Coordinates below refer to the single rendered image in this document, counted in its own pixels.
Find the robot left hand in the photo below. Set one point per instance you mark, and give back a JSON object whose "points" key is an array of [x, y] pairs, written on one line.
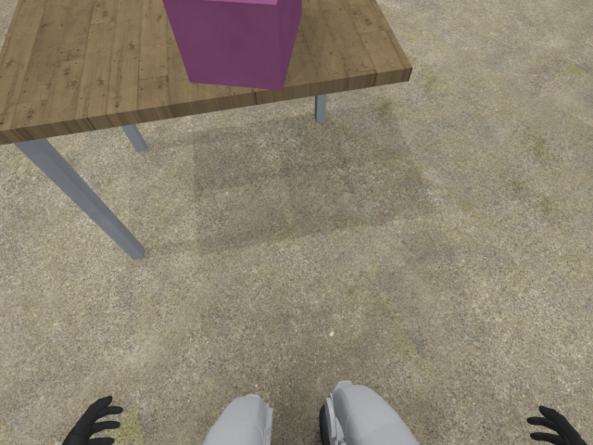
{"points": [[87, 426]]}

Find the right robot shin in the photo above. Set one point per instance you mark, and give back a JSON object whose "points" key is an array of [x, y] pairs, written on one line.
{"points": [[341, 441]]}

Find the right robot thigh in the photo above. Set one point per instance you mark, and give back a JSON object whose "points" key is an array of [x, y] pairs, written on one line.
{"points": [[361, 417]]}

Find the robot right hand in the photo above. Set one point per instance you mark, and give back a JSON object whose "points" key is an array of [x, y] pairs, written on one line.
{"points": [[557, 422]]}

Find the carton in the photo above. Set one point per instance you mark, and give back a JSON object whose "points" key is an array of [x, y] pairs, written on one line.
{"points": [[245, 43]]}

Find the table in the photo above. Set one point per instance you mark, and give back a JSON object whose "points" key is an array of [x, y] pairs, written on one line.
{"points": [[74, 66]]}

